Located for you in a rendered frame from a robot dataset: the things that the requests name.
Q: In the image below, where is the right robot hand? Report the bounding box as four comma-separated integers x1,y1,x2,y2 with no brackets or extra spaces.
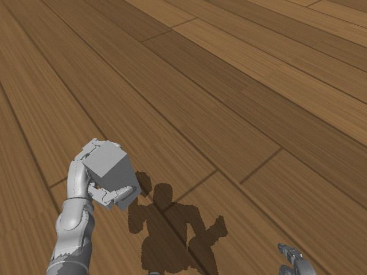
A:
278,243,317,275

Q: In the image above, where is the left robot arm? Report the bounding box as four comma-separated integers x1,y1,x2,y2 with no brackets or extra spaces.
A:
46,197,95,275

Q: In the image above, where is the left robot hand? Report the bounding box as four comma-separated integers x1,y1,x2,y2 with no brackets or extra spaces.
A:
67,138,133,210

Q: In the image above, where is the carton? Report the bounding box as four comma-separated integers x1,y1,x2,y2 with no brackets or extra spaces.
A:
82,140,142,211

